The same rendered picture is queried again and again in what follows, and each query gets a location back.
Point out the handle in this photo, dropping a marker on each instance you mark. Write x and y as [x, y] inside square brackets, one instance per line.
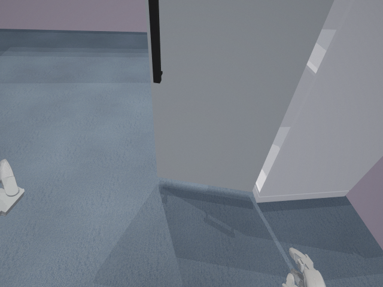
[155, 39]

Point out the robot right hand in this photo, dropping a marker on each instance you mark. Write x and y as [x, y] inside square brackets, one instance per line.
[310, 277]

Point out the robot left hand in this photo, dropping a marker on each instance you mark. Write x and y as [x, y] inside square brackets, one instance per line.
[10, 193]

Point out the fridge door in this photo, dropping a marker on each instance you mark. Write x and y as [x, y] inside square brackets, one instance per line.
[230, 70]

